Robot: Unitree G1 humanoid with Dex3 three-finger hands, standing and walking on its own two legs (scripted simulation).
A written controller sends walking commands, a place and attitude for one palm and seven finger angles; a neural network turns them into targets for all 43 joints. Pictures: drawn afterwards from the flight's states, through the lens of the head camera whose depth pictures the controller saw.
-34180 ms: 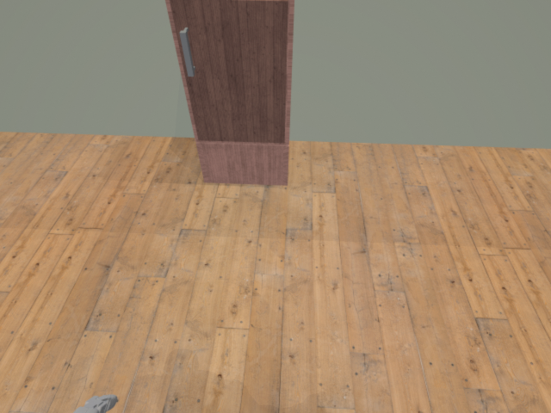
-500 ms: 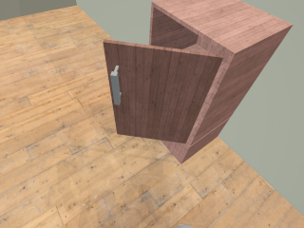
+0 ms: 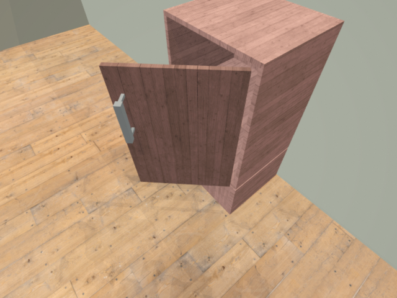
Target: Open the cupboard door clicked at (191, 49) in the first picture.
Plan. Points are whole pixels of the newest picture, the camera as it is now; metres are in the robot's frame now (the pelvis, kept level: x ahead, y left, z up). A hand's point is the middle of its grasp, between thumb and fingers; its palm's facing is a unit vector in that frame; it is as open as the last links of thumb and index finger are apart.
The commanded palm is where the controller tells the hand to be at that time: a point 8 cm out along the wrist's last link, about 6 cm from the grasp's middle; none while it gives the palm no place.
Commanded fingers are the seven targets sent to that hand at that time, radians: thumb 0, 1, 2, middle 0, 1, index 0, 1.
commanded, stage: come to a stop and stand still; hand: left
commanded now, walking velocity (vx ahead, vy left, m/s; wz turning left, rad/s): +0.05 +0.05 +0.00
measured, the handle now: (126, 119) +0.62 +0.26 -0.05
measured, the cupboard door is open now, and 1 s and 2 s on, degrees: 46 46 46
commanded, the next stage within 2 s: look again from close up in 1.16 s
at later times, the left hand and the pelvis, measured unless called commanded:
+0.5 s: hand out of the picture -0.03 +0.23 -0.18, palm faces +0.05 -0.97 -0.25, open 7.4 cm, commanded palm none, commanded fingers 0.00 0.90 0.90 -0.20 -0.30 -0.20 -0.30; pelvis -0.04 +0.04 -0.01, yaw +0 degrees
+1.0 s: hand out of the picture -0.08 +0.17 -0.18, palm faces +0.03 -0.99 -0.17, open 7.4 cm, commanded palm none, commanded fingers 0.00 0.90 0.90 -0.20 -0.30 -0.20 -0.30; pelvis -0.06 +0.01 +0.00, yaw +0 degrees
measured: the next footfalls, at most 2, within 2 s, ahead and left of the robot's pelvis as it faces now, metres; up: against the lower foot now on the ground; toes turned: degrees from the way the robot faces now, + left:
left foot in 0.10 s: +0.03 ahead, +0.12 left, +0.00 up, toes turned +3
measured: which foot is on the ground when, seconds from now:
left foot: up 0.00-0.08, down 0.10-1.00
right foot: down 0.00-1.00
